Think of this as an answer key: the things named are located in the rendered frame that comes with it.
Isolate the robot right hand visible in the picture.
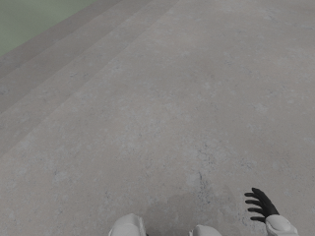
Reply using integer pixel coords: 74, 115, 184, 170
244, 188, 280, 223

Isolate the right robot forearm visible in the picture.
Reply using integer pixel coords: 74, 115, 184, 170
265, 214, 299, 236

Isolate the left robot thigh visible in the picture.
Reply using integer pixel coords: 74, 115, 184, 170
108, 213, 147, 236

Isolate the right robot thigh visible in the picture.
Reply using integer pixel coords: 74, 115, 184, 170
188, 225, 221, 236

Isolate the robot thigh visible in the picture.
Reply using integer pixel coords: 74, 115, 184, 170
188, 225, 221, 236
108, 213, 147, 236

